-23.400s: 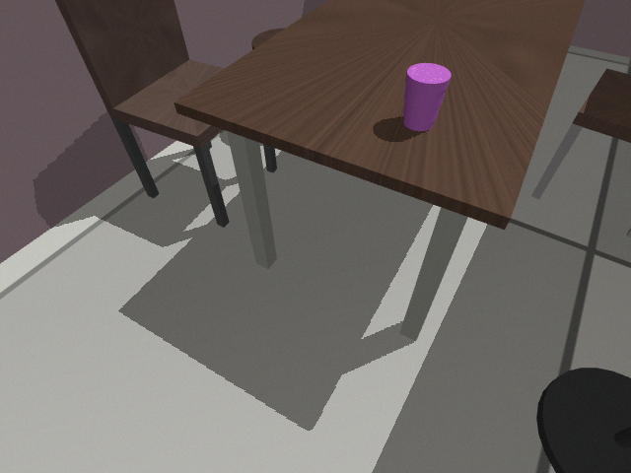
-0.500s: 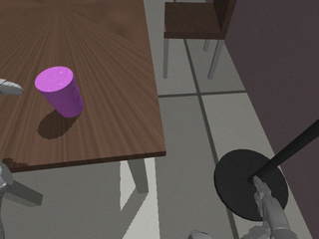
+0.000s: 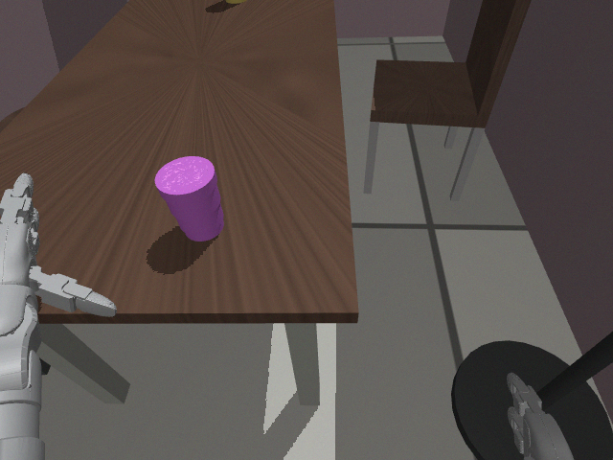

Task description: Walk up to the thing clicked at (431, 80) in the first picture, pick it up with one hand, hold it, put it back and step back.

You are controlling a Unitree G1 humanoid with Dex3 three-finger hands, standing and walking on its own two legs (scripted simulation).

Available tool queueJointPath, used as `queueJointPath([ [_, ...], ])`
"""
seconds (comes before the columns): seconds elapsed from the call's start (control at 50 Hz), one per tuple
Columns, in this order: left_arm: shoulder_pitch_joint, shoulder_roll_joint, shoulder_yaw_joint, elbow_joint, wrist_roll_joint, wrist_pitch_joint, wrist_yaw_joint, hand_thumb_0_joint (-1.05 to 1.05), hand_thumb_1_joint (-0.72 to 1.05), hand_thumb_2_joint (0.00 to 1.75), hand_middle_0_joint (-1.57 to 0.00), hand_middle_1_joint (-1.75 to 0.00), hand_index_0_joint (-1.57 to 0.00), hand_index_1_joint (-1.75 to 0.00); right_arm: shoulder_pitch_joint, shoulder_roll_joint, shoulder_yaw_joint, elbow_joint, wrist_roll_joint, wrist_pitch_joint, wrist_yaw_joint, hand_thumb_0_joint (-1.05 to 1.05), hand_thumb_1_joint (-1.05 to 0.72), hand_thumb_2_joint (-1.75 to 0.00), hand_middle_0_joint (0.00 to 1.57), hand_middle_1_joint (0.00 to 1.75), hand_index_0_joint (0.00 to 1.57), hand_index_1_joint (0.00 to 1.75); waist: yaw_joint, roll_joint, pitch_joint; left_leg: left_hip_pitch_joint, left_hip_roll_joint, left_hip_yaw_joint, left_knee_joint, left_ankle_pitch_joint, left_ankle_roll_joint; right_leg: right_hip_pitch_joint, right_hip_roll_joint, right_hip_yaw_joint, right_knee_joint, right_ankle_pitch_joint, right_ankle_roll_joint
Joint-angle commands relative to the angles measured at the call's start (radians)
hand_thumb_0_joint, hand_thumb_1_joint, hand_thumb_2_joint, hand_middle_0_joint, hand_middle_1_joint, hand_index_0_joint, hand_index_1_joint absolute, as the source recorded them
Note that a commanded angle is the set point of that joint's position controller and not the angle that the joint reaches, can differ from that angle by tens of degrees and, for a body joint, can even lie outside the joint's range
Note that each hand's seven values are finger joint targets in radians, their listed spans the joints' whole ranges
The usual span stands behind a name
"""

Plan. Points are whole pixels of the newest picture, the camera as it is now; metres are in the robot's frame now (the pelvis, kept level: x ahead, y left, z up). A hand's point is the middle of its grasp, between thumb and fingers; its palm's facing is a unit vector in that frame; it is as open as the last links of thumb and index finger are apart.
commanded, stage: sink last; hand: left
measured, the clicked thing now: (195, 202) +0.50 +0.20 +0.05
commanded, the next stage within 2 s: home in 0.60 s
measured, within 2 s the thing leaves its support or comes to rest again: neither
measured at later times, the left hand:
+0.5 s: hand (30, 408) +0.15 +0.22 +0.19, palm faces +0.40 -0.79 -0.47, open 17.4 cm
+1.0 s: hand (90, 440) +0.15 +0.23 +0.08, palm faces +0.35 -0.88 -0.34, open 17.5 cm
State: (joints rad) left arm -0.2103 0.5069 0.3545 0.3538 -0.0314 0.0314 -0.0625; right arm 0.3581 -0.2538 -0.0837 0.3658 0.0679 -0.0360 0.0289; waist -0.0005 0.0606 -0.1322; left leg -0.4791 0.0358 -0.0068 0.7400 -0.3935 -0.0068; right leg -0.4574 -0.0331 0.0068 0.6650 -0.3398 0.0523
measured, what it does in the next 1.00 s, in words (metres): stands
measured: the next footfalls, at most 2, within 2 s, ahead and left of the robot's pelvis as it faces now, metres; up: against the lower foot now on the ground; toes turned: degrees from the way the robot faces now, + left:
none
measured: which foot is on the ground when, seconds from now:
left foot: down 0.00-1.00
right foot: down 0.00-1.00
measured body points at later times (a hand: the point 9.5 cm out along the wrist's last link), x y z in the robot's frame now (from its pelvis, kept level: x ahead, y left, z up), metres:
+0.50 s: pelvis -0.02 -0.03 +0.00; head -0.04 -0.05 +0.45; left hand +0.12 +0.26 +0.21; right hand +0.15 -0.28 -0.06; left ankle -0.02 +0.12 -0.72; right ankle -0.01 -0.16 -0.72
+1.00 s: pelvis -0.04 -0.02 +0.00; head -0.02 -0.03 +0.45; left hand +0.12 +0.28 +0.10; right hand +0.15 -0.22 -0.06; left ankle -0.02 +0.12 -0.72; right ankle -0.01 -0.16 -0.72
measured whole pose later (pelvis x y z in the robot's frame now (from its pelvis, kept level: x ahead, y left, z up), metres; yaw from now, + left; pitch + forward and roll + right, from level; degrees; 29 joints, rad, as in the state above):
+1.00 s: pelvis -0.04 -0.02 +0.00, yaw +2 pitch +0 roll +0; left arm 0.46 0.26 0.27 -0.13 -0.05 -0.28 0.01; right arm 0.32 -0.15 -0.02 0.42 0.03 -0.15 -0.03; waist 0.06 0.02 0.02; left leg -0.35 0.02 -0.02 0.67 -0.32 -0.03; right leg -0.36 -0.05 -0.01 0.68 -0.31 0.03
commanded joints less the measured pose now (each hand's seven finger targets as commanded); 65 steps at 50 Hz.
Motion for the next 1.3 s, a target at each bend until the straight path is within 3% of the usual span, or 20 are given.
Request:
queueJointPath([
  [0.0, -0.039, 0.327, 0.185, -0.632, -0.04, -0.089, 0.07, 0.0, -0.54, 0.0, -0.06, -0.04, -0.07, -0.04, -0.053, -0.208, -0.161, -0.202, 0.009, -0.03, -0.036, 0.0, 0.54, -0.05, 0.05, 0.05, 0.05, 0.05, 0.041, 0.023, -0.171, 0.153, -0.018, 0.019, -0.135, 0.364, -0.019, 0.142, 0.049, -0.087, -0.056, 0.255, -0.058],
  [0.1, 0.208, 0.222, 0.215, -0.838, -0.053, -0.114, 0.115, 0.0, -0.55, 0.0, -0.07, -0.05, -0.08, -0.04, -0.044, -0.146, -0.154, -0.171, -0.002, -0.006, -0.061, 0.0, 0.51, -0.06, 0.06, 0.05, 0.05, 0.05, 0.05, 0.06, -0.126, 0.175, -0.021, 0.03, -0.139, 0.36, -0.022, 0.153, 0.04, -0.066, -0.046, 0.247, -0.055],
  [0.14, 0.271, 0.111, 0.135, -0.895, -0.057, -0.125, 0.115, 0.0, -0.57, 0.0, -0.07, -0.05, -0.07, -0.04, -0.053, -0.054, -0.07, -0.17, -0.004, -0.007, -0.061, 0.0, 0.5, -0.06, 0.06, 0.05, 0.05, 0.05, 0.052, 0.061, -0.086, 0.153, -0.029, 0.041, -0.137, 0.324, -0.018, 0.149, 0.036, -0.063, -0.057, 0.232, -0.054],
  [0.2, 0.394, 0.047, 0.097, -0.922, -0.053, -0.141, 0.113, 0.0, -0.55, 0.0, -0.06, -0.05, -0.07, -0.04, -0.052, -0.119, -0.136, -0.16, -0.014, -0.021, -0.079, 0.0, 0.51, -0.06, 0.06, 0.05, 0.05, 0.05, 0.026, 0.023, -0.039, 0.15, -0.035, 0.051, -0.142, 0.24, -0.004, 0.121, 0.033, -0.062, -0.068, 0.184, -0.047],
  [0.24, 0.495, 0.006, 0.067, -0.933, -0.051, -0.156, 0.104, 0.0, -0.55, 0.01, -0.06, -0.05, -0.07, -0.05, -0.036, -0.077, -0.095, -0.144, -0.012, -0.029, -0.074, 0.0, 0.52, -0.06, 0.06, 0.05, 0.05, 0.05, 0.036, 0.011, 0.011, 0.134, -0.038, 0.052, -0.147, 0.202, 0.0, 0.103, 0.03, -0.067, -0.077, 0.155, -0.045],
  [0.28, 0.53, 0.049, 0.113, -1.025, -0.054, -0.18, 0.102, 0.0, -0.54, 0.01, -0.06, -0.06, -0.07, -0.05, -0.026, -0.153, -0.18, -0.174, -0.014, -0.04, -0.083, 0.0, 0.51, -0.06, 0.06, 0.05, 0.05, 0.05, 0.027, -0.025, -0.012, 0.143, -0.039, 0.049, -0.142, 0.197, 0.005, 0.107, 0.031, -0.072, -0.077, 0.151, -0.042],
  [0.38, 0.601, 0.099, 0.19, -1.087, -0.057, -0.236, 0.099, 0.0, -0.53, 0.01, -0.06, -0.06, -0.07, -0.05, 0.043, -0.104, -0.16, -0.151, -0.02, -0.056, -0.08, 0.0, 0.52, -0.05, 0.06, 0.05, 0.05, 0.05, 0.035, -0.073, 0.05, 0.118, -0.05, 0.056, -0.142, 0.132, 0.014, 0.089, 0.022, -0.068, -0.098, 0.096, -0.031],
  [0.48, 0.576, 0.041, 0.18, -0.907, -0.065, -0.276, 0.093, 0.0, -0.55, 0.03, -0.06, -0.06, -0.06, -0.06, -0.049, -0.042, -0.091, -0.199, -0.022, -0.081, -0.08, 0.0, 0.53, -0.05, 0.05, 0.05, 0.05, 0.05, 0.053, -0.116, 0.158, 0.071, -0.058, 0.059, -0.162, 0.023, 0.02, 0.055, 0.004, -0.045, -0.146, -0.046, -0.026],
  [0.54, 0.561, 0.087, 0.218, -0.857, -0.062, -0.308, 0.088, 0.0, -0.54, 0.03, -0.05, -0.06, -0.05, -0.06, -0.019, -0.096, -0.149, -0.145, -0.029, -0.095, -0.086, 0.0, 0.54, -0.05, 0.05, 0.05, 0.05, 0.05, 0.059, -0.1, 0.154, 0.078, -0.065, 0.058, -0.159, -0.005, 0.017, 0.05, -0.009, -0.012, -0.169, -0.113, -0.025],
  [0.56, 0.57, 0.04, 0.17, -0.87, -0.061, -0.321, 0.081, 0.0, -0.54, 0.03, -0.05, -0.06, -0.06, -0.05, -0.04, -0.08, -0.116, -0.197, -0.029, -0.107, -0.08, 0.0, 0.54, -0.05, 0.05, 0.05, 0.05, 0.05, 0.057, -0.082, 0.13, 0.083, -0.064, 0.057, -0.161, -0.001, 0.015, 0.07, -0.013, -0.001, -0.171, -0.12, -0.026],
  [0.64, 0.595, 0.031, 0.149, -0.941, -0.051, -0.365, 0.088, 0.0, -0.56, 0.03, -0.06, -0.06, -0.07, -0.06, -0.046, -0.062, -0.086, -0.197, -0.026, -0.142, -0.078, 0.0, 0.51, -0.06, 0.05, 0.05, 0.05, 0.05, 0.078, -0.038, 0.059, 0.122, -0.058, 0.054, -0.181, 0.064, 0.016, 0.126, 0.007, -0.048, -0.127, -0.008, -0.035],
  [0.68, 0.602, 0.059, 0.186, -0.894, -0.049, -0.373, 0.099, 0.0, -0.6, 0.04, -0.08, -0.07, -0.07, -0.07, -0.055, -0.119, -0.146, -0.2, -0.028, -0.153, -0.085, 0.0, 0.48, -0.07, 0.06, 0.05, 0.05, 0.05, 0.069, -0.066, 0.062, 0.128, -0.056, 0.049, -0.188, 0.067, 0.017, 0.137, 0.009, -0.054, -0.126, 0.0, -0.036],
  [0.72, 0.594, 0.095, 0.222, -0.87, -0.047, -0.377, 0.103, 0.0, -0.56, 0.05, -0.05, -0.05, -0.05, -0.05, -0.038, -0.092, -0.117, -0.174, -0.031, -0.152, -0.081, 0.0, 0.32, -0.23, 0.13, 0.19, 0.13, 0.19, 0.077, -0.033, 0.07, 0.124, -0.057, 0.048, -0.193, 0.086, 0.015, 0.145, 0.009, -0.053, -0.128, 0.024, -0.038],
  [0.76, 0.635, 0.065, 0.199, -0.797, -0.051, -0.38, 0.103, 0.0, -0.58, 0.05, -0.05, -0.05, -0.05, -0.05, -0.058, -0.041, -0.061, -0.179, -0.029, -0.151, -0.074, 0.0, 0.16, -0.39, 0.13, 0.19, 0.13, 0.19, 0.087, -0.062, 0.114, 0.09, -0.056, 0.049, -0.198, 0.069, 0.016, 0.144, 0.01, -0.056, -0.138, 0.003, -0.036],
  [0.84, 0.597, -0.092, 0.027, -0.693, -0.045, -0.382, 0.085, 0.0, -0.55, 0.06, -0.05, -0.06, -0.05, -0.06, -0.127, 0.055, 0.054, -0.137, -0.031, -0.162, -0.069, 0.0, -0.16, -0.55, 0.14, 0.2, 0.14, 0.2, 0.076, -0.042, 0.171, 0.061, -0.052, 0.045, -0.225, -0.015, 0.022, 0.103, 0.011, -0.052, -0.146, -0.069, -0.035],
  [1.0, 0.703, -0.096, -0.052, -0.626, -0.011, -0.337, 0.088, 0.0, -0.53, 0.07, -0.05, -0.06, -0.05, -0.06, -0.044, -0.12, -0.096, -0.068, -0.048, -0.172, -0.086, 0.0, -0.63, -0.75, 0.17, 0.26, 0.17, 0.26, 0.015, -0.023, 0.013, 0.175, -0.038, 0.027, -0.206, 0.177, 0.009, 0.136, 0.035, -0.08, -0.092, 0.141, -0.039],
  [1.06, 0.675, -0.115, -0.089, -0.597, -0.003, -0.306, 0.095, 0.0, -0.59, 0.04, -0.04, -0.05, -0.05, -0.05, -0.069, -0.09, -0.079, -0.064, -0.056, -0.17, -0.089, 0.0, -0.73, -0.81, 0.18, 0.27, 0.18, 0.27, 0.01, -0.024, -0.008, 0.176, -0.036, 0.023, -0.2, 0.205, 0.007, 0.143, 0.033, -0.08, -0.092, 0.163, -0.039],
  [1.14, 0.617, -0.219, -0.236, -0.432, 0.012, -0.275, 0.098, 0.0, -0.61, 0.02, -0.04, -0.04, -0.04, -0.04, -0.174, 0.051, 0.067, -0.054, -0.049, -0.167, -0.085, 0.0, -0.89, -0.9, 0.2, 0.3, 0.2, 0.3, 0.01, -0.041, 0.07, 0.117, -0.038, 0.025, -0.198, 0.145, 0.014, 0.103, 0.02, -0.071, -0.1, 0.104, -0.041],
  [1.22, 0.572, -0.261, -0.302, -0.266, 0.025, -0.256, 0.1, 0.0, -0.57, 0.05, -0.05, -0.05, -0.05, -0.05, -0.166, 0.028, 0.072, -0.062, -0.059, -0.164, -0.092, 0.0, -0.9, -0.9, 0.2, 0.3, 0.2, 0.3, 0.003, -0.041, 0.049, 0.09, -0.026, 0.01, -0.197, 0.111, 0.01, 0.089, 0.024, -0.077, -0.076, 0.094, -0.04],
  [1.28, 0.595, -0.196, -0.261, -0.209, 0.028, -0.237, 0.11, 0.0, -0.54, 0.06, -0.05, -0.05, -0.05, -0.05, -0.084, -0.05, 0.009, -0.063, -0.067, -0.152, -0.099, 0.0, -0.9, -0.9, 0.2, 0.3, 0.2, 0.3, 0.002, -0.018, -0.032, 0.125, -0.039, 0.036, -0.162, 0.192, 0.003, 0.129, 0.018, -0.067, -0.068, 0.158, -0.044],
])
